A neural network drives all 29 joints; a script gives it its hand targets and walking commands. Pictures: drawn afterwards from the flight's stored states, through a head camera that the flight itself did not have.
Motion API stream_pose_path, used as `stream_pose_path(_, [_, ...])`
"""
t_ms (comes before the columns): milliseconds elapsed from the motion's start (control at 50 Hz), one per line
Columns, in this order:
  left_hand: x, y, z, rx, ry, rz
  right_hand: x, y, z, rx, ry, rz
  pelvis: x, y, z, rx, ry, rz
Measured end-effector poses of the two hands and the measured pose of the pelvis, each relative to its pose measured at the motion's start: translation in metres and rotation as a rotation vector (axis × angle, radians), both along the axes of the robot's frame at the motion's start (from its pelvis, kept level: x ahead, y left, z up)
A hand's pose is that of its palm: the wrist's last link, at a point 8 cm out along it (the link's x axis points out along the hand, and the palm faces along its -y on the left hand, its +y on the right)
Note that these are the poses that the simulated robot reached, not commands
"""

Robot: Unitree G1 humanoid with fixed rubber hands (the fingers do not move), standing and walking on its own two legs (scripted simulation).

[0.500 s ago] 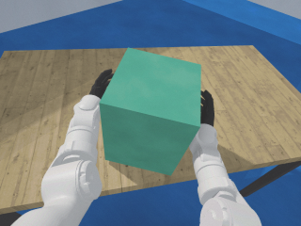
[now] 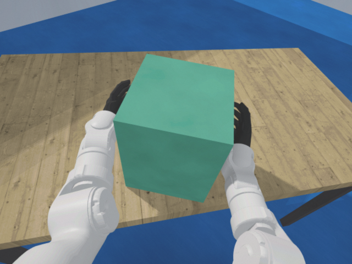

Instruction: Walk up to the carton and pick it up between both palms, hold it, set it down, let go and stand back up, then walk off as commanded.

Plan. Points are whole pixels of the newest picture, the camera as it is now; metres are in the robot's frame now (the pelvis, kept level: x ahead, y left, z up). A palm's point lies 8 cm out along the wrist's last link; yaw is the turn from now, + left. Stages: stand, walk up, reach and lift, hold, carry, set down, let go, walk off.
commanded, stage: set down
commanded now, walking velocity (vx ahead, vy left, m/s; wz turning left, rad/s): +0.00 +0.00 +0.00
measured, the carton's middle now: (176, 132) +0.41 -0.01 +0.06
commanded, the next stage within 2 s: none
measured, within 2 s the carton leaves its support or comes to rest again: neither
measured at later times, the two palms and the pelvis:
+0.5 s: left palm (120, 116) +0.46 +0.13 +0.06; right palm (241, 138) +0.39 -0.17 +0.05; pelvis +0.01 +0.00 +0.00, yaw +0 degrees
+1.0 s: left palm (101, 132) +0.41 +0.16 +0.06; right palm (247, 165) +0.32 -0.16 +0.05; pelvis -0.02 +0.01 +0.00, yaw -1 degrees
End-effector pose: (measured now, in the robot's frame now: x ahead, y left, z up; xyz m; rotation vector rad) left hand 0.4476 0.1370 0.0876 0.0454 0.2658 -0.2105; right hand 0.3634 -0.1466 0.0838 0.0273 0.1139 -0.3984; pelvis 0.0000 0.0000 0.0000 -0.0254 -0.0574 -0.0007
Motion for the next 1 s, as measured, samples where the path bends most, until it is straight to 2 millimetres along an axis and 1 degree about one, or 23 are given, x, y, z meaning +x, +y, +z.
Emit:
stream_pose_path(60, [0.000,0.000,-0.001,0.001,0.000,0.003,0.000,-0.001,-0.001,-0.001,0.001,0.000,0.000,0.000,0.000,0.000,0.000,0.000])
stream_pose_path(120, [0.000,-0.001,-0.006,0.008,0.011,0.009,0.001,-0.002,-0.004,-0.014,0.017,0.009,0.000,0.000,0.000,0.000,0.000,0.000])
stream_pose_path(200, [0.003,-0.006,-0.012,0.037,0.008,0.024,0.003,-0.007,-0.016,-0.054,0.068,0.034,0.001,0.000,0.000,0.000,0.009,0.000])
stream_pose_path(300, [0.011,-0.013,-0.017,0.029,0.002,0.042,0.012,-0.015,-0.027,-0.035,0.110,0.013,0.007,0.000,0.000,0.000,0.080,-0.002])
stream_pose_path(420, [0.015,-0.012,-0.031,0.025,0.054,0.049,0.023,-0.018,-0.029,-0.036,0.117,0.002,0.013,0.001,-0.001,-0.001,0.145,-0.005])
stream_pose_path(500, [0.017,-0.011,-0.032,0.023,0.056,0.051,0.024,-0.019,-0.029,-0.028,0.114,-0.008,0.013,0.002,-0.001,-0.003,0.157,-0.006])
stream_pose_path(560, [0.016,-0.009,-0.029,0.027,0.053,0.054,0.023,-0.018,-0.027,-0.024,0.102,-0.006,0.013,0.004,-0.001,-0.004,0.156,-0.007])
stream_pose_path(680, [0.008,-0.002,-0.022,0.044,0.044,0.055,0.012,-0.014,-0.027,-0.010,0.090,-0.001,0.008,0.005,-0.001,-0.004,0.149,-0.013])
stream_pose_path(760, [-0.002,0.002,-0.024,0.045,0.050,0.055,-0.003,-0.013,-0.036,-0.009,0.114,0.000,0.003,0.005,-0.002,-0.004,0.139,-0.014])
stream_pose_path(860, [-0.019,0.010,-0.027,0.023,0.057,0.066,-0.026,-0.016,-0.045,-0.002,0.136,-0.022,-0.006,0.005,-0.002,-0.005,0.124,-0.014])
stream_pose_path(920, [-0.028,0.016,-0.027,0.014,0.051,0.074,-0.037,-0.018,-0.043,0.010,0.124,-0.036,-0.011,0.006,-0.002,-0.006,0.114,-0.014])
stream_pose_path(1000, [-0.040,0.027,-0.024,0.009,0.040,0.084,-0.046,-0.016,-0.038,0.018,0.114,-0.034,-0.019,0.007,-0.003,-0.007,0.099,-0.013])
